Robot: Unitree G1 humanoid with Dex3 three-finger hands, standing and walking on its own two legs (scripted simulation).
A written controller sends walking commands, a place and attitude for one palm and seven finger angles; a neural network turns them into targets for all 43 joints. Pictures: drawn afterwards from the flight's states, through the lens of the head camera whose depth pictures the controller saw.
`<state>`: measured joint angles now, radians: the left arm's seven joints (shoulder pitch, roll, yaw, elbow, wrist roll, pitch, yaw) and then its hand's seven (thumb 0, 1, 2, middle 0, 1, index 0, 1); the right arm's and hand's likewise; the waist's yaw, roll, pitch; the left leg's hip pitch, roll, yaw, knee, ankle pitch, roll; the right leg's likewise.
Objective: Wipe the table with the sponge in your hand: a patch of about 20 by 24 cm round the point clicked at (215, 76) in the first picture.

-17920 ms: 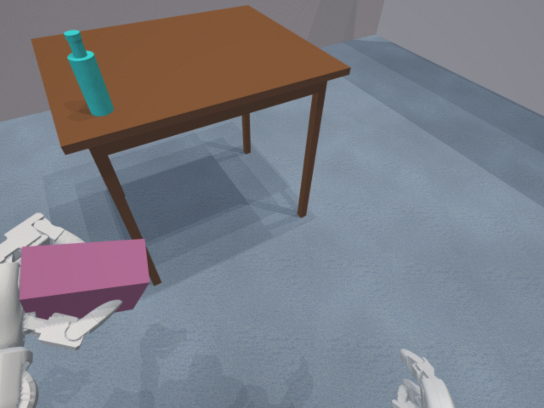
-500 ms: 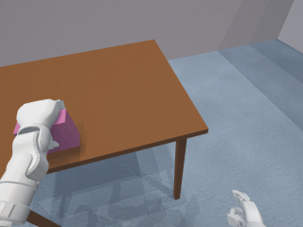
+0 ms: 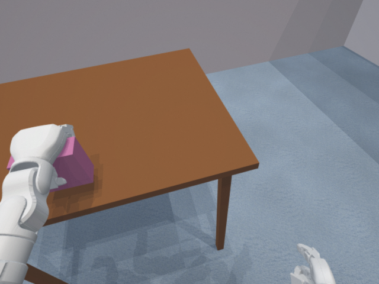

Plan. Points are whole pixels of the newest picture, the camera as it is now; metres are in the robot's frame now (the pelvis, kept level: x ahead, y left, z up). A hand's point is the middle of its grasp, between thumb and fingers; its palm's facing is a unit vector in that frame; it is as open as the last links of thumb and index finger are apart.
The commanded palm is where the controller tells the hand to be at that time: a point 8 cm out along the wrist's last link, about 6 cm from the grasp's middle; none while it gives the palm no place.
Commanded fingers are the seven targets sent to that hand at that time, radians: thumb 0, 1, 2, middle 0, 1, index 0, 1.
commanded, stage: move the sponge above the wiping area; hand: left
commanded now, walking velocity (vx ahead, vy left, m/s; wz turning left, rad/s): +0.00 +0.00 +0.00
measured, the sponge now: (59, 171) +0.29 +0.33 +0.09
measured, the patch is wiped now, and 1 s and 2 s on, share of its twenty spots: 0.00 0.00 0.00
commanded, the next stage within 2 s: lower the sponge onto the table in 0.48 s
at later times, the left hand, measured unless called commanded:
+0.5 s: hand (48, 157) +0.30 +0.34 +0.13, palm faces +0.01 +0.03 -1.00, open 9.2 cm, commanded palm +0.27 +0.34 +0.19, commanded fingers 0.00 0.10 1.30 -1.20 -1.60 -1.20 -1.60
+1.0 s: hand (54, 154) +0.31 +0.33 +0.13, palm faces +0.00 +0.03 -1.00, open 9.2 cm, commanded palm +0.28 +0.34 +0.19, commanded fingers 0.00 0.10 1.30 -1.20 -1.60 -1.20 -1.60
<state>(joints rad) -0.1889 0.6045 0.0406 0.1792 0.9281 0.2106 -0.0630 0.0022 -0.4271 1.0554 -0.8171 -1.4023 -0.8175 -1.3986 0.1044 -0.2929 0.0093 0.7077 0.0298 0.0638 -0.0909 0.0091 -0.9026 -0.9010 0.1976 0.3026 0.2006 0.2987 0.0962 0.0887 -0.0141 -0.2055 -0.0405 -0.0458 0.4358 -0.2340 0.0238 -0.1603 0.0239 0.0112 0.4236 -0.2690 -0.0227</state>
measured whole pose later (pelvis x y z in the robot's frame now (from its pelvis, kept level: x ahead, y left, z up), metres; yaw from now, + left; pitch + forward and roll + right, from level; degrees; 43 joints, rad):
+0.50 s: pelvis -0.01 +0.00 +0.00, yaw +0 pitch +0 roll +0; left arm -0.26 0.62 0.03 0.25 0.94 0.18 -0.07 0.00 -0.43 1.06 -0.82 -1.40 -0.82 -1.40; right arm 0.10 -0.28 0.03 0.71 0.03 0.07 -0.09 0.01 -0.90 -0.90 0.20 0.30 0.20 0.30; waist 0.10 0.09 -0.01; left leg -0.21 -0.04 -0.05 0.43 -0.22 0.03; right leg -0.16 0.02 0.01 0.41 -0.25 -0.02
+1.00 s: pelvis -0.01 +0.00 +0.00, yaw +0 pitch +0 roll +0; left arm -0.30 0.60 0.00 0.28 0.95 0.20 -0.07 0.00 -0.43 1.06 -0.82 -1.40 -0.82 -1.40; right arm 0.08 -0.27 0.03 0.71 0.03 0.06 -0.09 0.01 -0.90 -0.90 0.20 0.30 0.20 0.30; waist 0.10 0.09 -0.01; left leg -0.21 -0.05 -0.05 0.42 -0.21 0.03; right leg -0.16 0.02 0.01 0.41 -0.25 -0.02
